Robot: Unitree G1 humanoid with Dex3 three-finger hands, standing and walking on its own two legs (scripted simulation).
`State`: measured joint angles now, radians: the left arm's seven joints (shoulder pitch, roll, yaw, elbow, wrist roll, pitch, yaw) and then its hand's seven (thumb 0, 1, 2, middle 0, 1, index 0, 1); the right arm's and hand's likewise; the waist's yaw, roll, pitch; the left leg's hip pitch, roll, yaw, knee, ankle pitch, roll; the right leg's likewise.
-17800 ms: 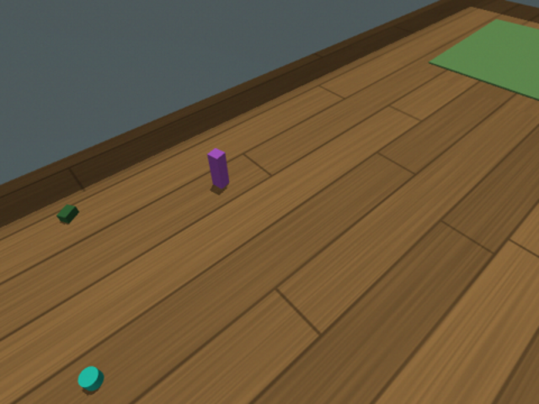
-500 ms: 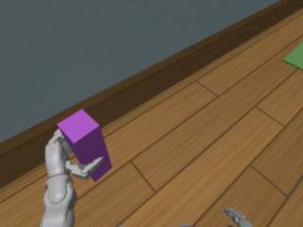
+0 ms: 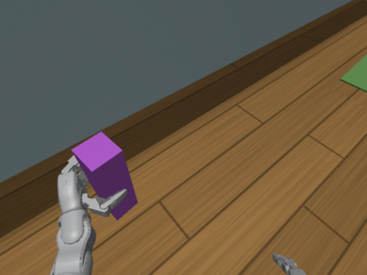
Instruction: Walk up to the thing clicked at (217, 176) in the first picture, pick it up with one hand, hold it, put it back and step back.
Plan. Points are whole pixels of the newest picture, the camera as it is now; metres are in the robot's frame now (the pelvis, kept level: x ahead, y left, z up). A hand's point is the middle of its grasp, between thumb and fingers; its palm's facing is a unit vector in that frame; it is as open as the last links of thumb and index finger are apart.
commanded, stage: hold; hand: left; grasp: from the side
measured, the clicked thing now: (110, 180) +0.33 +0.16 +0.04
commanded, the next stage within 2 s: crouch in 0.04 s
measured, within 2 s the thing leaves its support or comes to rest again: neither
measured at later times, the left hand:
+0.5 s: hand (103, 193) +0.33 +0.19 -0.01, palm faces +0.34 -0.94 -0.04, open 10.8 cm
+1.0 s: hand (108, 222) +0.35 +0.24 -0.26, palm faces +0.42 -0.91 -0.05, open 10.8 cm
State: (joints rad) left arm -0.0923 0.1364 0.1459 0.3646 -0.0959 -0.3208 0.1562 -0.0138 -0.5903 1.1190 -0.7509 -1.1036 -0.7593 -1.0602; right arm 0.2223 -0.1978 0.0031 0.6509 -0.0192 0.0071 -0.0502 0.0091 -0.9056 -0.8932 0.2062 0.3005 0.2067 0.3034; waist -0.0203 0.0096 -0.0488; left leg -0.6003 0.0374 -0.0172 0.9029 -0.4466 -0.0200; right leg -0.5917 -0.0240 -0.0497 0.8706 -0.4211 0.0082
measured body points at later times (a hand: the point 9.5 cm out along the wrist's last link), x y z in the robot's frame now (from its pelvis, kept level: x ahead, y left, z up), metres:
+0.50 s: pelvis -0.02 +0.00 -0.02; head +0.06 +0.01 +0.42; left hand +0.31 +0.24 -0.01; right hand +0.11 -0.25 -0.13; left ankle +0.00 +0.13 -0.69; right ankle +0.01 -0.13 -0.69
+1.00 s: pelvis -0.06 +0.00 -0.22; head +0.13 +0.02 +0.19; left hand +0.32 +0.29 -0.26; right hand +0.07 -0.27 -0.36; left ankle +0.00 +0.13 -0.69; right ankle +0.01 -0.13 -0.69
